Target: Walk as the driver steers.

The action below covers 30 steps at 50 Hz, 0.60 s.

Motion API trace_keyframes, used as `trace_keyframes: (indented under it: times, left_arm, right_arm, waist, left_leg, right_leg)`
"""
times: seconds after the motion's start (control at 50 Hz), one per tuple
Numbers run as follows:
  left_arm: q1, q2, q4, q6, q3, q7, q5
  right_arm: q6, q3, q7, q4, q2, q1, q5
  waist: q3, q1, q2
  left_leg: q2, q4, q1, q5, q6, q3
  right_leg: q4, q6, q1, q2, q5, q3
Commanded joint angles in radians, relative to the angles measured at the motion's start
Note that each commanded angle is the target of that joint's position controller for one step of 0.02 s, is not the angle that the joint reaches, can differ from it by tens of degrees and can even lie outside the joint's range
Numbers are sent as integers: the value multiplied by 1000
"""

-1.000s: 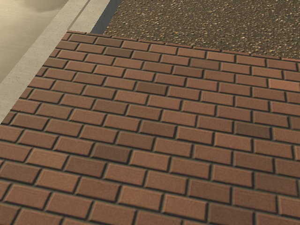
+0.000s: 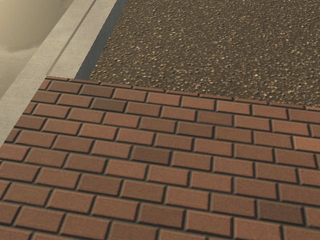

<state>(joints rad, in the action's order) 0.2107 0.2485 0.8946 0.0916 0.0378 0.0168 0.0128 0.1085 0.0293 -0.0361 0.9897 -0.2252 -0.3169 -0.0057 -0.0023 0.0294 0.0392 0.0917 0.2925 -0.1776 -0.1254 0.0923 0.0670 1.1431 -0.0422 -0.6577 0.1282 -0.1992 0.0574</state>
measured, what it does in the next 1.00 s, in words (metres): walks ahead, turning right: right foot, then left foot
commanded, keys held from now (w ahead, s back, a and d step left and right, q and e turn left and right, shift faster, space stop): w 0.26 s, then w+e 0.74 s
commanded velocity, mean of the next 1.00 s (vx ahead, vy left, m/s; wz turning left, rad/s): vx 0.50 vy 0.00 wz -0.31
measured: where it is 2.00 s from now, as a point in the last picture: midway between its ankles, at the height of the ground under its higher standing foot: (240, 148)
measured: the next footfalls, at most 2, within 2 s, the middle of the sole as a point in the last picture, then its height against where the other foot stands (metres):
right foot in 0.30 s outside the picture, level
left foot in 0.82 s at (157, 214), level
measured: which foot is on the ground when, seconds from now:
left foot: down 0.00-0.32, up 0.34-0.80, down 0.82-1.00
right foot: up 0.00-0.28, down 0.30-0.82, up 0.84-1.00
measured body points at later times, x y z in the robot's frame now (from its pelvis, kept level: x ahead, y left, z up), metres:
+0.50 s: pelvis +0.27 -0.09 +0.00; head +0.30 -0.10 +0.45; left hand +0.34 +0.17 -0.12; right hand +0.37 -0.36 -0.13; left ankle +0.29 +0.08 -0.66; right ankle +0.30 -0.16 -0.74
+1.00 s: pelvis +0.54 -0.06 +0.00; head +0.57 -0.06 +0.45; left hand +0.72 +0.17 -0.12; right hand +0.55 -0.36 -0.11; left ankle +0.60 +0.03 -0.74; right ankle +0.48 -0.20 -0.66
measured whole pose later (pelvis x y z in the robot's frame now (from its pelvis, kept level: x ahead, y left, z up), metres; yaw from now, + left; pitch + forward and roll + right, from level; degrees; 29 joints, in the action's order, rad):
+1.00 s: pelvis +0.54 -0.06 +0.00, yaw -20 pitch +2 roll +1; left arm 0.29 0.30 0.79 0.05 0.08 0.01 0.03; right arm 0.11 0.06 -0.01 0.85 -0.25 -0.20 -0.01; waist -0.01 0.01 0.05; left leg 0.02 0.37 -0.24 -0.16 0.03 0.07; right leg 1.15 -0.03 -0.55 0.06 -0.32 0.06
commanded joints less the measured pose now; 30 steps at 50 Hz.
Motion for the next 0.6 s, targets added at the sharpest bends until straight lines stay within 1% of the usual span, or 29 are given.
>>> trace_keyframes:
  times: [0.02,0.06,0.1,0.16,0.2,0.22,0.24,0.26,0.28,0.3,0.32,0.34,0.36,0.38,0.4,0.42,0.44,0.46,0.48,0.5,0.52,0.54,0.6]
  left_arm:
    - [37,47,-41,-4,14,7,-13]
    - [-47,39,-66,4,12,2,-10]
    - [-124,30,-84,8,8,-5,-4]
    - [-213,32,-111,11,3,-22,6]
    - [-250,40,-133,17,3,-36,9]
    - [-253,49,-140,21,4,-42,10]
    - [-236,61,-141,26,8,-47,10]
    - [-193,77,-134,30,16,-49,9]
    - [-89,106,-105,32,32,-48,8]
    - [93,164,-49,33,60,-43,7]
    - [256,274,-21,29,87,-40,-10]
    - [295,261,-6,22,83,-47,-1]
    - [234,184,-21,23,58,-49,4]
    - [142,142,-50,20,46,-47,0]
    - [69,121,-69,18,39,-50,-9]
    - [34,93,-81,18,30,-52,-15]
    - [24,80,-82,16,25,-54,-19]
    - [32,88,-80,16,28,-53,-14]
    - [50,105,-76,17,34,-48,-9]
    - [69,124,-73,18,40,-41,-5]
    - [90,139,-69,17,46,-33,-3]
    - [112,147,-65,15,49,-25,-1]
    - [157,149,-57,7,51,-9,2]
  right_arm:
    - [18,20,20,-53,-131,39,1]
    - [10,22,31,-47,-143,-3,8]
    - [5,25,36,-37,-158,-42,16]
    - [-6,29,37,-16,-169,-95,25]
    - [-16,31,39,-4,-169,-116,26]
    - [-21,34,40,-2,-173,-116,27]
    - [-26,37,41,-2,-180,-110,27]
    - [-32,40,42,-5,-188,-93,27]
    - [-37,39,42,-12,-188,-63,23]
    - [-40,28,44,-24,-157,-56,11]
    - [-26,0,40,-51,-76,-131,-3]
    - [4,-17,31,-44,-27,-165,5]
    - [31,7,24,-64,-135,-91,25]
    - [45,13,22,-95,-164,5,39]
    - [47,15,27,-104,-158,50,28]
    - [40,23,32,-109,-155,60,11]
    - [29,24,33,-114,-137,54,5]
    - [18,24,36,-116,-120,47,2]
    - [10,24,40,-121,-112,50,-1]
    - [3,26,44,-134,-113,78,-3]
    - [0,27,48,-152,-114,124,-5]
    - [-1,27,50,-167,-110,172,-5]
    - [5,23,43,-201,-96,292,3]
  waist:
    - [-55,-47,-79]
    - [-52,-18,-74]
    - [-54,11,-77]
    - [-71,45,-86]
    - [-82,49,-91]
    - [-81,43,-95]
    - [-72,28,-101]
    - [-50,-2,-113]
    - [10,-62,-115]
    - [129,-132,-85]
    - [295,-140,106]
    - [372,-126,277]
    - [278,-125,192]
    - [171,-109,120]
    - [102,-78,21]
    - [76,-46,-4]
    - [64,-22,7]
    - [55,-10,14]
    - [44,-4,17]
    - [28,-5,15]
    - [9,-14,9]
    - [-4,-27,8]
    - [-22,-61,34]
  left_leg:
    - [-279,-210,-104,60,171,-211]
    - [-272,-202,-51,80,148,-189]
    - [-266,-194,-10,80,128,-165]
    - [-291,-165,74,56,121,-164]
    - [-323,-127,144,55,114,-176]
    - [-338,-104,172,64,107,-184]
    - [-349,-76,191,93,99,-191]
    - [-349,-27,197,182,88,-187]
    - [-315,92,197,358,65,-142]
    - [-253,320,120,433,33,-80]
    - [-141,717,-219,171,-36,-3]
    - [-20,957,-502,-390,-66,-79]
    - [-92,1054,-617,-376,-38,-166]
    - [-139,1041,-637,-286,-21,-151]
    - [-177,975,-596,-205,-23,-136]
    - [-205,894,-532,-158,-27,-143]
    - [-214,846,-477,-137,-35,-144]
    - [-210,805,-452,-128,-46,-136]
    - [-204,764,-447,-114,-60,-127]
    - [-198,709,-461,-82,-75,-123]
    - [-192,636,-483,-38,-89,-122]
    - [-184,563,-493,17,-99,-123]
    - [-147,358,-442,178,-107,-123]
  right_leg:
    - [-133,28,-28,43,156,2]
    - [-292,31,-36,29,252,-11]
    - [-424,36,-6,0,305,-34]
    - [-530,39,5,-23,287,-48]
    - [-580,21,-3,-31,228,-44]
    - [-601,8,9,-36,187,-44]
    - [-622,-6,44,-45,147,-49]
    - [-641,-22,116,-65,114,-67]
    - [-660,-46,248,-100,102,-100]
    - [-646,-85,492,-92,123,-80]
    - [-654,-218,884,148,93,284]
    - [-828,-321,1061,259,-46,684]
    - [-852,-274,1001,225,-99,641]
    - [-857,-238,867,187,-26,493]
    - [-883,-225,722,147,84,384]
    - [-909,-211,625,113,160,323]
    - [-936,-208,565,88,194,290]
    - [-953,-214,532,72,223,264]
    - [-965,-221,506,63,248,239]
    - [-976,-227,491,57,259,222]
    - [-985,-228,482,55,258,213]
    - [-991,-221,477,48,241,206]
    - [-986,-184,452,11,168,178]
